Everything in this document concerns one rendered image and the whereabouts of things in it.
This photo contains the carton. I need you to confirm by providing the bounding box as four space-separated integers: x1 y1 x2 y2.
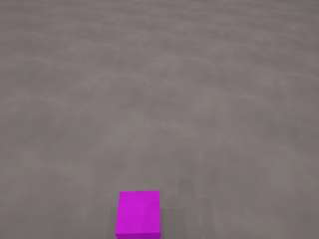
115 190 160 239

